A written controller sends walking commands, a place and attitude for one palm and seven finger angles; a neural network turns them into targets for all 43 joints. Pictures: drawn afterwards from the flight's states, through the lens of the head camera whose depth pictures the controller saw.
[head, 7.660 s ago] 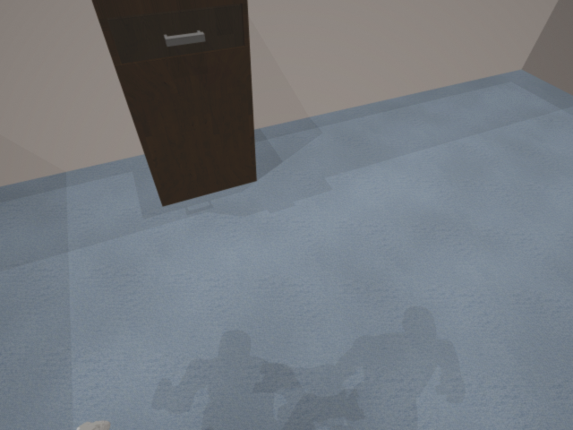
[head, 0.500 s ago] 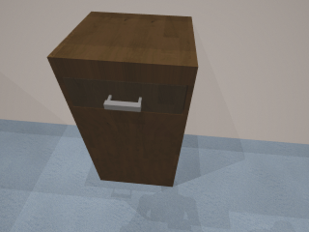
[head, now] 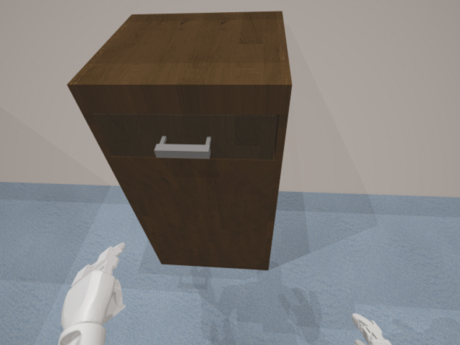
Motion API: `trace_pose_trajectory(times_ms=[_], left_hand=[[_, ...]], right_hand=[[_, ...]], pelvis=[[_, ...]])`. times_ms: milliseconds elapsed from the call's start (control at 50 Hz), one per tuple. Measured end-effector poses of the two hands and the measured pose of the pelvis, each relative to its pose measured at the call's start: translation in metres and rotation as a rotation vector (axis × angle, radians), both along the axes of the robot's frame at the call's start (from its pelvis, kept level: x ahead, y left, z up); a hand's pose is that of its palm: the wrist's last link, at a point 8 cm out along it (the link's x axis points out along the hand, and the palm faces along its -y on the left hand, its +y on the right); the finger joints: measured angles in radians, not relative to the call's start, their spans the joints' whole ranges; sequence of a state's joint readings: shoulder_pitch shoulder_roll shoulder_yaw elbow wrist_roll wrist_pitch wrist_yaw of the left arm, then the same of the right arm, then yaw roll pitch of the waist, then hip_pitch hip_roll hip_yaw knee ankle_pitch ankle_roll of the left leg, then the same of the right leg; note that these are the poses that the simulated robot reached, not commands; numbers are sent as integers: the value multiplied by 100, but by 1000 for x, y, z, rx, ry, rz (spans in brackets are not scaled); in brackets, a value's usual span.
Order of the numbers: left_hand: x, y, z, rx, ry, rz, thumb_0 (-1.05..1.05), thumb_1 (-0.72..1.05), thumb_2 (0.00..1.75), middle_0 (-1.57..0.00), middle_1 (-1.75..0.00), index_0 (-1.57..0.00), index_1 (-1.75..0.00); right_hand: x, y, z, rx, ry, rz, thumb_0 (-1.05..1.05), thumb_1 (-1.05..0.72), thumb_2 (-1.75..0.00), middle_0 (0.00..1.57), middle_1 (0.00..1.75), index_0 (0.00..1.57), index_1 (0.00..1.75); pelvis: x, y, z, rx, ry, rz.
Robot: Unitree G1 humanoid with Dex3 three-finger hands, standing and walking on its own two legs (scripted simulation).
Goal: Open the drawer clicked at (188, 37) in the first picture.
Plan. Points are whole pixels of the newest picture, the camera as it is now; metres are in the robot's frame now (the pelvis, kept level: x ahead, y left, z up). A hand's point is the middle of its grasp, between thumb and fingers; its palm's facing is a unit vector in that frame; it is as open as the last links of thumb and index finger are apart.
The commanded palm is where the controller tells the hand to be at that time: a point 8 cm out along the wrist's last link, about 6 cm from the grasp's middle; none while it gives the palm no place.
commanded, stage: raise the hand with hooked fingers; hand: left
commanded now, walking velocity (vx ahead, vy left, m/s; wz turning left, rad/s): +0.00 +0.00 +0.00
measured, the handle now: (184, 145) +0.56 +0.14 +0.02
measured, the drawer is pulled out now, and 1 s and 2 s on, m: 0.00 0.00 0.00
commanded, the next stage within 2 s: move the hooked fingers above the handle in 1.68 s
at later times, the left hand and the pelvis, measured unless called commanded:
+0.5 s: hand (111, 285) +0.22 +0.22 +0.01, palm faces +0.04 -0.11 -0.99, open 10.3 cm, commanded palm +0.19 +0.22 +0.07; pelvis +0.00 -0.04 -0.02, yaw +1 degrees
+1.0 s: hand (98, 226) +0.29 +0.23 +0.09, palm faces +0.09 -0.09 -0.99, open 13.1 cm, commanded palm +0.26 +0.24 +0.15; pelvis +0.02 +0.00 +0.01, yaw +1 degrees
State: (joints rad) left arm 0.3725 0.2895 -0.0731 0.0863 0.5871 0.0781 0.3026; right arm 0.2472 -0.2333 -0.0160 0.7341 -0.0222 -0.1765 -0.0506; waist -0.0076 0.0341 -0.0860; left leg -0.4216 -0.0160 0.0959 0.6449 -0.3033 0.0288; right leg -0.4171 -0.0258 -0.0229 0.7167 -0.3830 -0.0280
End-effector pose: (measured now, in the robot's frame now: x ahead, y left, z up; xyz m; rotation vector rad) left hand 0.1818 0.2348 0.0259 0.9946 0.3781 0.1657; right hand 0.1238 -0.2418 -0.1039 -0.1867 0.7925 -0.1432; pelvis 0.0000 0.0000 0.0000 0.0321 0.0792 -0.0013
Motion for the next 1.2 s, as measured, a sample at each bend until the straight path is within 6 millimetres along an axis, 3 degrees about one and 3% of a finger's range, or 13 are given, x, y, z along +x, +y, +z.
trace_pose_trajectory(times_ms=[40,80,160,240,300,400,500,600,700,860,1040,1200], left_hand=[[10,-10,12,167,-77,-87,1,79,85,-20,-38,-21,-37],[9,-22,10,265,-98,-159,1,75,83,-20,-40,-21,-40],[-16,-39,-8,347,-72,-244,1,66,80,-21,-46,-22,-46],[-39,-34,-15,422,-63,-243,0,56,76,-23,-52,-24,-52],[-38,-22,-4,471,-113,-211,0,48,73,-25,-57,-25,-56],[-9,-10,22,502,-177,-144,0,36,68,-26,-64,-27,-64],[17,-17,41,460,-138,-162,0,25,63,-26,-71,-27,-71],[28,-23,52,452,-116,-251,0,14,58,-27,-79,-28,-79],[36,-14,66,472,-162,-261,0,2,53,-28,-86,-29,-86],[60,1,88,474,-204,-228,0,-16,45,-29,-98,-30,-98],[85,6,123,490,-230,-270,0,-36,36,-31,-112,-32,-111],[100,23,148,488,-198,-265,0,-46,32,-31,-118,-32,-118]], right_hand=[[24,-5,6,4,-54,23,1,-91,-89,20,30,20,30],[45,-10,12,7,-88,49,1,-91,-89,20,30,20,30],[78,-15,24,-19,-114,123,1,-91,-89,20,30,20,30],[102,-14,23,-58,-100,200,1,-91,-89,20,30,20,30],[111,-8,16,-61,-87,234,1,-91,-89,20,30,20,30],[108,5,3,-1,-50,236,1,-91,-89,20,30,20,30],[86,10,-2,58,22,191,1,-91,-89,20,30,20,30],[64,1,-5,47,97,148,1,-91,-89,20,30,20,30],[54,-12,-8,13,149,106,1,-91,-89,20,30,20,30],[66,-11,2,-2,132,77,1,-91,-89,20,30,20,30],[94,23,23,47,54,111,1,-91,-89,20,30,20,30],[95,45,28,67,70,151,1,-91,-89,20,30,20,30]], pelvis=[[-4,-4,-5,2,29,-18],[-7,-9,-10,9,50,-34],[-11,-20,-18,18,74,-32],[-12,-30,-25,13,78,-4],[-12,-36,-29,1,75,22],[-10,-40,-28,-10,61,42],[-1,-39,-16,-1,46,25],[6,-35,-6,1,33,11],[10,-28,-2,-5,28,14],[14,-15,3,-11,7,20],[18,-2,11,-18,-34,18],[15,5,17,-26,-60,30]])
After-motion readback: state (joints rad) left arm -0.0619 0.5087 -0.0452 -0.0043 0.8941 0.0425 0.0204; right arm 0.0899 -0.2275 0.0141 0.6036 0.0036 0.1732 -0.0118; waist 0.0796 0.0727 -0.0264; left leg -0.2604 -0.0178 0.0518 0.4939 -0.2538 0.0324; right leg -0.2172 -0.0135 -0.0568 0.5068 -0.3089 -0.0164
